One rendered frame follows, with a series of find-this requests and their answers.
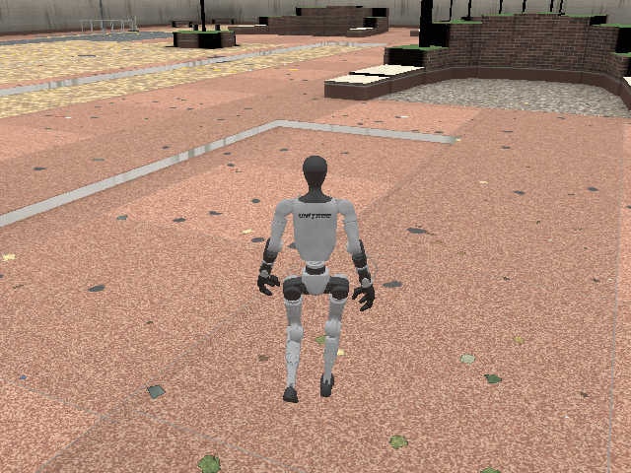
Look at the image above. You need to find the robot left hand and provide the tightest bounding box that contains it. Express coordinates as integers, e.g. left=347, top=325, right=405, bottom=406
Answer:
left=257, top=274, right=280, bottom=296

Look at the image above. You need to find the robot left thigh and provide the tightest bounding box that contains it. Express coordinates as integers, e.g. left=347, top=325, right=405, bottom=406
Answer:
left=283, top=275, right=304, bottom=342

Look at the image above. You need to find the right robot forearm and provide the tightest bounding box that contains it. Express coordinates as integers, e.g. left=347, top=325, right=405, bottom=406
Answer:
left=352, top=239, right=373, bottom=288

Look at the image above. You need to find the robot right hand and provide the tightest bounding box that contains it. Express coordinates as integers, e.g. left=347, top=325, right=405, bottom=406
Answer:
left=352, top=284, right=375, bottom=311

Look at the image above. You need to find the left robot forearm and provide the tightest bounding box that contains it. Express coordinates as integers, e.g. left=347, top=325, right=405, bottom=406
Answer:
left=259, top=238, right=278, bottom=278

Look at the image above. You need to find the left robot upper arm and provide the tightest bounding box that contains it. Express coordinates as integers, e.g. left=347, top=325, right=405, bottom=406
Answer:
left=267, top=198, right=295, bottom=252

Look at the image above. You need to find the right robot upper arm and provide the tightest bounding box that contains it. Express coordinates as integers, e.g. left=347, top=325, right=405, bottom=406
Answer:
left=335, top=198, right=362, bottom=254

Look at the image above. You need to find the robot right foot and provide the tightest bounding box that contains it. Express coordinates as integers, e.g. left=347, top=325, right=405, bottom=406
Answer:
left=320, top=373, right=334, bottom=397

